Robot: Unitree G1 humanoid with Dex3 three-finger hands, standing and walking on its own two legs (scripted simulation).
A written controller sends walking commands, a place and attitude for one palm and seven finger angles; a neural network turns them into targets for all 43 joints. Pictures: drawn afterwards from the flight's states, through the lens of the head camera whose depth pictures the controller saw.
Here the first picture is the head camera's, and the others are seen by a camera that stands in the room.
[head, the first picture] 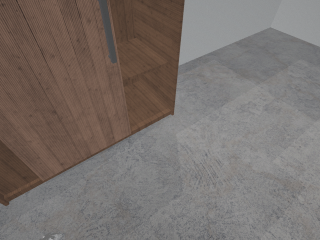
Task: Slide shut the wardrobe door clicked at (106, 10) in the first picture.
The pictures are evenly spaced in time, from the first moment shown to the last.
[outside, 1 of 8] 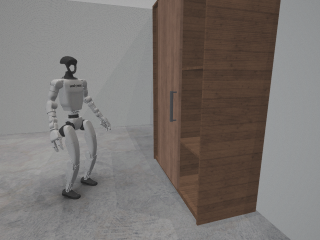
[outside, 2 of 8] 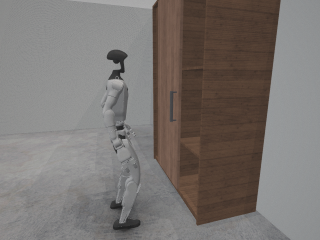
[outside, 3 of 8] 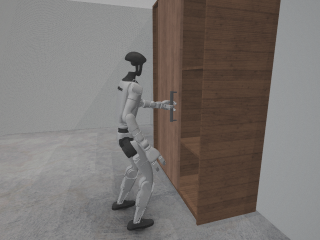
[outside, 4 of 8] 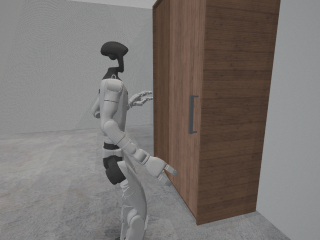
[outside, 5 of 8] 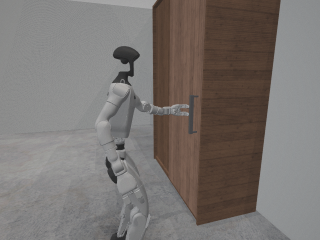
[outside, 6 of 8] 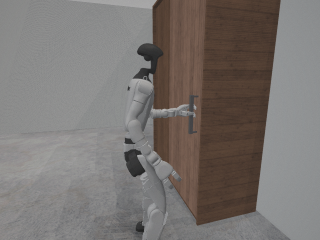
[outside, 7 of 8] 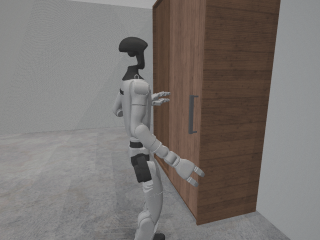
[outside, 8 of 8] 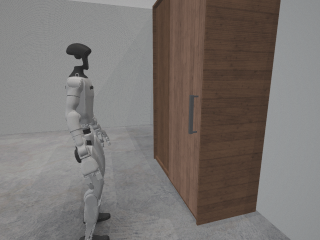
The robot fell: no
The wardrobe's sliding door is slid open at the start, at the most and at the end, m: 0.41 0.41 0.00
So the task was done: yes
